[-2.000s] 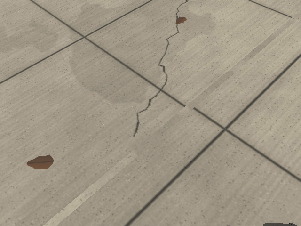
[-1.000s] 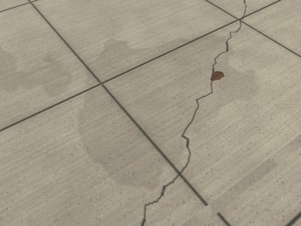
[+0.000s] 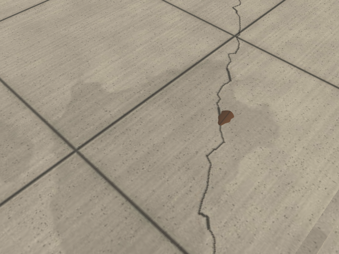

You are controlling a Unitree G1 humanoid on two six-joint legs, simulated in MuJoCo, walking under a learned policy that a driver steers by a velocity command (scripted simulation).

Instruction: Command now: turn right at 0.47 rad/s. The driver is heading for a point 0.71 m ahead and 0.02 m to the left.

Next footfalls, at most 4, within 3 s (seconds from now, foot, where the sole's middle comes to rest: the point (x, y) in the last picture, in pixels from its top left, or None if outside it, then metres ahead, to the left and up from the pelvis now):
0.36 right None -0.01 -0.14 -0.75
2.52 left None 0.36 0.13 -0.78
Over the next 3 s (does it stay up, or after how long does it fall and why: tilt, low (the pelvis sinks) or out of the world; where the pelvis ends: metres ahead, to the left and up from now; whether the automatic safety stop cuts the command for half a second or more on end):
stays up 0.50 0.03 -0.02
